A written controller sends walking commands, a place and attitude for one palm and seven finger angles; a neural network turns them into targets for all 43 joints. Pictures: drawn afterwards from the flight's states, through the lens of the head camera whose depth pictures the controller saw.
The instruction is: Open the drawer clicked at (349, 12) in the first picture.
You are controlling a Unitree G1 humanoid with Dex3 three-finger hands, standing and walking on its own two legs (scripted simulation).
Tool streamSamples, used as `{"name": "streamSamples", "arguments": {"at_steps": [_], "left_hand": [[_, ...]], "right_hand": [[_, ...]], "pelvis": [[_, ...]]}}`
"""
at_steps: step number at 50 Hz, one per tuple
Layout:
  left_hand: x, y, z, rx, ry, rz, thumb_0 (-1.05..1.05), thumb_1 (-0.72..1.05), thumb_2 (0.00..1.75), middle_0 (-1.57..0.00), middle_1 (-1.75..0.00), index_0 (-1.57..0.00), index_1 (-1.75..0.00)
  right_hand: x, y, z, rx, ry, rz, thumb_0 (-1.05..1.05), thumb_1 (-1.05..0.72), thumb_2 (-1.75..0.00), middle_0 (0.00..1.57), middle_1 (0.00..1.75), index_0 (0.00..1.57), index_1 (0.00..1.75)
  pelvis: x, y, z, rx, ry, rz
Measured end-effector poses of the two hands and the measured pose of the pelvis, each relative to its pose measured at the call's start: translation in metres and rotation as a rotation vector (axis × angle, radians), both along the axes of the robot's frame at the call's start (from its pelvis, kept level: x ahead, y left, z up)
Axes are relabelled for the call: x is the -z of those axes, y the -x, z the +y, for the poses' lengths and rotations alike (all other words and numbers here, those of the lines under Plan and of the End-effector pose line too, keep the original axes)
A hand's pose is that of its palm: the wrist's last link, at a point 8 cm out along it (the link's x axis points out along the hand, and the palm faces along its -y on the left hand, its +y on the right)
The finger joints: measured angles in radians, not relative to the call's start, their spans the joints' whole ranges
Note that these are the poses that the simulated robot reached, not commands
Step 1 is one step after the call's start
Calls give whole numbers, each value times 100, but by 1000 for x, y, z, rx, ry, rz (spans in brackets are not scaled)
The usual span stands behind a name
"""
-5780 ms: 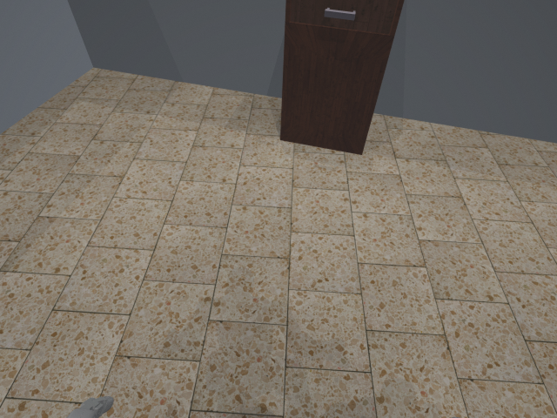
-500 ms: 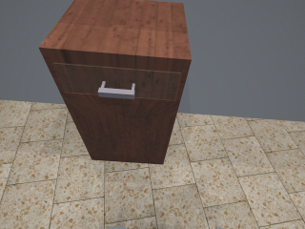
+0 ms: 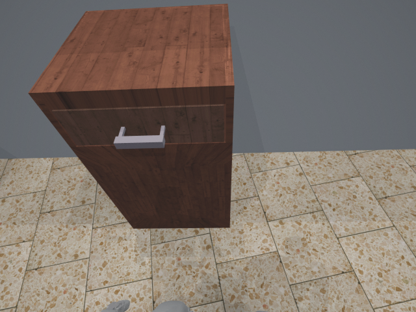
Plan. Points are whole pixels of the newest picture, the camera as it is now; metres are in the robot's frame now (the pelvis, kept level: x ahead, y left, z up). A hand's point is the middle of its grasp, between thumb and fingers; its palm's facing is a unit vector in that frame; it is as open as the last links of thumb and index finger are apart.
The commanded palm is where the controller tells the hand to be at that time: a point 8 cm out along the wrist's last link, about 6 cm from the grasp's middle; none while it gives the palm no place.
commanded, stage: come to a stop and stand still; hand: left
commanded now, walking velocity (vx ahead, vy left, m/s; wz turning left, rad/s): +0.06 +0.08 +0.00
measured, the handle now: (141, 135) +0.53 +0.21 -0.03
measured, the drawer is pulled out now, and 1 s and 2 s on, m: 0.00 0.00 0.00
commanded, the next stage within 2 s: look again from close up in 1.16 s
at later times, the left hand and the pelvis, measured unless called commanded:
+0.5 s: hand out of the picture -0.05 +0.22 -0.17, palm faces +0.00 -0.98 -0.18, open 7.4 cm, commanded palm none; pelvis -0.03 +0.03 +0.01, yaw -2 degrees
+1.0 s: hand out of the picture +0.01 +0.15 -0.17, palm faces +0.06 -0.98 -0.21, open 7.2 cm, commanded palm none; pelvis -0.02 -0.03 +0.00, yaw +1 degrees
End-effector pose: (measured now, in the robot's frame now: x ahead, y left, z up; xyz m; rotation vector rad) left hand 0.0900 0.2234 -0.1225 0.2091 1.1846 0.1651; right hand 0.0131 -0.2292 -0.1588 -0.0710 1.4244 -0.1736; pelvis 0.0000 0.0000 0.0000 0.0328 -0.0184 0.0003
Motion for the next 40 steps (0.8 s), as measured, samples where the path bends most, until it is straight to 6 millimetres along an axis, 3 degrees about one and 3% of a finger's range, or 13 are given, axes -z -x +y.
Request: {"name": "streamSamples", "arguments": {"at_steps": [9, 12, 15, 22, 26, 33, 36, 40], "left_hand": [[17, 63, 38, -54, 25, 48, 0, 90, 90, -21, -30, -20, -30], [27, 87, 52, -71, 48, 96, 0, 90, 90, -20, -30, -20, -30], [22, 107, 58, -79, 67, 143, 0, 90, 90, -20, -30, -20, -30], [19, 139, 58, -68, 80, 244, 0, 90, 90, -20, -30, -19, -30], [18, 134, 45, -40, 73, 285, 0, 91, 90, -20, -30, -19, -30], [16, 89, 10, -8, 25, 189, 1, 92, 90, -20, -30, -20, -30], [9, 75, -1, -16, 11, 133, 1, 94, 90, -20, -30, -20, -30], [8, 68, -12, -42, 10, 86, 0, 94, 90, -20, -30, -20, -30]], "right_hand": [[-17, 5, 12, -64, 68, -97, 1, -91, -90, 19, 30, 20, 30], [-25, 21, 26, -64, 91, -112, 1, -91, -90, 19, 30, 20, 30], [-34, 39, 40, -61, 86, -84, 1, -91, -90, 19, 30, 20, 30], [-37, 69, 58, -20, 56, -24, 1, -90, -90, 20, 30, 20, 30], [-31, 88, 57, 17, 39, 28, 1, -90, -90, 20, 30, 20, 30], [-9, 115, 32, 60, -19, 142, 1, -90, -90, 20, 30, 20, 30], [-6, 110, 19, 42, -29, 154, 1, -91, -90, 20, 30, 20, 30], [-7, 87, 3, 6, -13, 120, 1, -91, -90, 20, 30, 20, 30]], "pelvis": [[4, 32, 24, 2, 26, 8], [3, 39, 34, 8, 34, -1], [-6, 39, 40, 2, 50, 4], [-12, 36, 40, 21, 37, 26], [-10, 34, 32, 28, 24, 30], [0, 28, 2, 27, 13, 23], [-2, 24, -8, -3, 23, 17], [-3, 22, -19, -18, 28, 4]]}}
